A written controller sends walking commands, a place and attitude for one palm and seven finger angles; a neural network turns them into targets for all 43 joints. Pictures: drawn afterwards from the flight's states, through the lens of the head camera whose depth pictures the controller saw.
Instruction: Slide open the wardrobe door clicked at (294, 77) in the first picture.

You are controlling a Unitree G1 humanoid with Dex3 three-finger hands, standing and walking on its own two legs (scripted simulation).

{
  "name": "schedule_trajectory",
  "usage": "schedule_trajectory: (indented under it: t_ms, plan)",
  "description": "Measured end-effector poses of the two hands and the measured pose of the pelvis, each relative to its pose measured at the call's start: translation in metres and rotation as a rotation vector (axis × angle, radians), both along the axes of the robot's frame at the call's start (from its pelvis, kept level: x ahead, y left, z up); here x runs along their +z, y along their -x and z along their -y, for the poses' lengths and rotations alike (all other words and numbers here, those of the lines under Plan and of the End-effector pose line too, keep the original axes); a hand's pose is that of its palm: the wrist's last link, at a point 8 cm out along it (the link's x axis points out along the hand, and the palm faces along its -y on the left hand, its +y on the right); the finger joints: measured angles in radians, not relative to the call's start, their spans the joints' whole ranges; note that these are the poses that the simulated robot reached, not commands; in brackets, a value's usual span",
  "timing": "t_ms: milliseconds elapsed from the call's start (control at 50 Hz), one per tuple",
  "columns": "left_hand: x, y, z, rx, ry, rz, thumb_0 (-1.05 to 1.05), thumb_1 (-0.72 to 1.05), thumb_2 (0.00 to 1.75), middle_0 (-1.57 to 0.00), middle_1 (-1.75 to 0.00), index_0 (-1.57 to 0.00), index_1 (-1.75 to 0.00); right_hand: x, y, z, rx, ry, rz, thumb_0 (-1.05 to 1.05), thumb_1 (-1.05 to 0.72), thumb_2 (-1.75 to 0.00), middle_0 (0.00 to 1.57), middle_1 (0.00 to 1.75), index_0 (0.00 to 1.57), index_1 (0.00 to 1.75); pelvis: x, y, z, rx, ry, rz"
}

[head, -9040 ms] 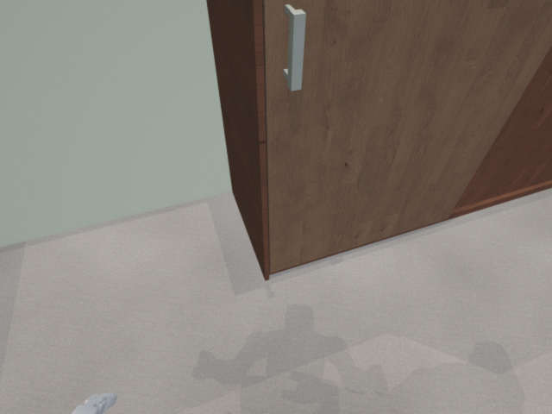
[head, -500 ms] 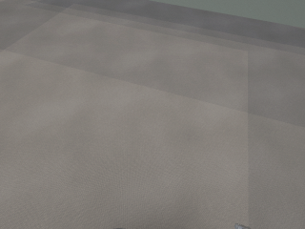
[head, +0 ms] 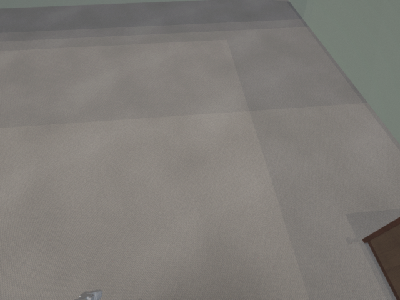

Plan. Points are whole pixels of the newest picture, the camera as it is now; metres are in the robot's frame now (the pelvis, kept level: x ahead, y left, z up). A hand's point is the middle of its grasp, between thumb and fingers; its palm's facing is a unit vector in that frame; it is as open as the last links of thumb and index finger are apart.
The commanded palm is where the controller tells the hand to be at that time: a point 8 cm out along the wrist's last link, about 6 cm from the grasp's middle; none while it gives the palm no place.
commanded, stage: turn to face it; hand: left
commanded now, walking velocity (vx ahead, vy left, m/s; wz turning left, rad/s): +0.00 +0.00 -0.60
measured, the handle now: out of the picture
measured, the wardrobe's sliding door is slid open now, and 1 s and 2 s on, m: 0.00 0.00 0.00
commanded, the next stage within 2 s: none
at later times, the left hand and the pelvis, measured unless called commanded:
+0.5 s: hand out of the picture +0.11 +0.19 -0.18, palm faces -0.21 -0.96 -0.20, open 7.4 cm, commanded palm none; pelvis -0.01 +0.01 +0.00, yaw -16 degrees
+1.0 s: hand (161, 285) +0.17 +0.10 -0.15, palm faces -0.57 -0.78 -0.27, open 7.4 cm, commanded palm none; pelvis -0.04 +0.00 -0.01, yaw -36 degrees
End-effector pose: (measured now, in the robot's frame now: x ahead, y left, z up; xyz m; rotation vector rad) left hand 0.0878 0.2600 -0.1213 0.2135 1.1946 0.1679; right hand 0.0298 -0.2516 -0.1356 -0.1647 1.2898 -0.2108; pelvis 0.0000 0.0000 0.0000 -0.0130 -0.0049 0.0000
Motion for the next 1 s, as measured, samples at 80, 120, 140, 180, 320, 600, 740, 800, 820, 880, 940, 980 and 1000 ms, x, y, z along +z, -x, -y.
schedule_trajectory:
  t_ms: [80, 120, 140, 180, 320, 600, 740, 800, 820, 880, 940, 980, 1000]
  plan:
    - [0.006, -0.026, 0.028, -0.075, -0.027, 0.068, 0.00, 0.91, 0.90, -0.20, -0.30, -0.20, -0.29, -0.015, 0.028, 0.028, -0.068, 0.001, -0.060, 0.01, -0.90, -0.90, 0.20, 0.30, 0.20, 0.30, -0.006, 0.003, 0.015, -0.037, -0.003, 0.001]
    - [0.011, -0.031, 0.038, -0.091, -0.028, 0.077, 0.00, 0.90, 0.90, -0.20, -0.30, -0.20, -0.29, -0.012, 0.034, 0.034, -0.088, 0.005, -0.068, 0.01, -0.90, -0.90, 0.20, 0.30, 0.20, 0.30, -0.002, 0.004, 0.019, -0.057, -0.012, 0.004]
    - [0.013, -0.032, 0.042, -0.100, -0.027, 0.076, 0.00, 0.90, 0.90, -0.20, -0.30, -0.20, -0.29, -0.009, 0.034, 0.037, -0.096, 0.005, -0.063, 0.01, -0.90, -0.90, 0.20, 0.30, 0.20, 0.30, 0.001, 0.004, 0.020, -0.069, -0.017, 0.005]
    - [0.015, -0.032, 0.050, -0.122, -0.021, 0.066, 0.00, 0.90, 0.89, -0.20, -0.30, -0.20, -0.30, -0.003, 0.033, 0.040, -0.112, 0.006, -0.040, 0.01, -0.90, -0.90, 0.20, 0.30, 0.20, 0.30, 0.005, 0.005, 0.023, -0.094, -0.025, 0.004]
    - [0.007, -0.030, 0.057, -0.180, 0.016, 0.026, 0.00, 0.90, 0.89, -0.21, -0.30, -0.20, -0.30, 0.012, 0.018, 0.040, -0.151, 0.030, 0.056, 0.01, -0.90, -0.90, 0.20, 0.30, 0.20, 0.30, 0.009, 0.007, 0.021, -0.172, -0.020, 0.002]
    - [-0.022, -0.036, 0.003, -0.281, 0.046, -0.086, 0.00, 0.90, 0.89, -0.20, -0.30, -0.20, -0.30, 0.040, 0.023, -0.015, -0.238, 0.107, 0.164, 0.00, -0.90, -0.90, 0.20, 0.30, 0.20, 0.30, 0.006, 0.009, -0.028, -0.359, 0.021, 0.002]
    - [-0.011, -0.053, 0.002, -0.373, 0.027, -0.108, 0.00, 0.91, 0.90, -0.20, -0.30, -0.20, -0.29, 0.039, 0.069, -0.035, -0.360, 0.080, 0.116, 0.00, -0.90, -0.90, 0.21, 0.30, 0.21, 0.30, 0.014, 0.010, -0.034, -0.452, 0.036, -0.009]
    - [-0.009, -0.064, 0.016, -0.427, 0.020, -0.108, 0.00, 0.91, 0.90, -0.20, -0.30, -0.19, -0.29, 0.033, 0.097, -0.040, -0.428, 0.061, 0.083, 0.00, -0.90, -0.90, 0.21, 0.30, 0.21, 0.30, 0.014, 0.014, -0.032, -0.491, 0.032, -0.012]
    - [-0.008, -0.068, 0.022, -0.448, 0.019, -0.104, 0.00, 0.91, 0.90, -0.20, -0.30, -0.19, -0.29, 0.030, 0.107, -0.041, -0.451, 0.054, 0.070, 0.00, -0.90, -0.90, 0.21, 0.30, 0.21, 0.30, 0.013, 0.016, -0.030, -0.505, 0.029, -0.012]
    - [-0.005, -0.083, 0.049, -0.519, 0.016, -0.076, 0.00, 0.91, 0.90, -0.20, -0.30, -0.19, -0.29, 0.020, 0.141, -0.043, -0.523, 0.030, 0.028, 0.00, -0.90, -0.90, 0.21, 0.30, 0.21, 0.30, 0.010, 0.022, -0.024, -0.547, 0.020, -0.013]
    - [-0.001, -0.096, 0.083, -0.594, 0.010, -0.025, 0.00, 0.91, 0.90, -0.20, -0.30, -0.19, -0.29, 0.007, 0.177, -0.041, -0.593, 0.003, -0.008, 0.00, -0.90, -0.90, 0.21, 0.30, 0.21, 0.30, 0.004, 0.031, -0.013, -0.592, 0.003, -0.012]
    - [-0.001, -0.104, 0.106, -0.644, 0.002, 0.027, 0.00, 0.91, 0.90, -0.20, -0.30, -0.19, -0.29, -0.007, 0.200, -0.037, -0.636, -0.015, -0.024, 0.00, -0.90, -0.90, 0.21, 0.30, 0.21, 0.30, -0.005, 0.038, -0.003, -0.618, -0.018, -0.008]
    - [0.000, -0.106, 0.116, -0.665, -0.003, 0.052, 0.00, 0.91, 0.90, -0.20, -0.30, -0.19, -0.29, -0.013, 0.210, -0.035, -0.652, -0.022, -0.037, 0.00, -0.90, -0.90, 0.21, 0.30, 0.20, 0.30, -0.008, 0.041, 0.000, -0.632, -0.016, -0.008]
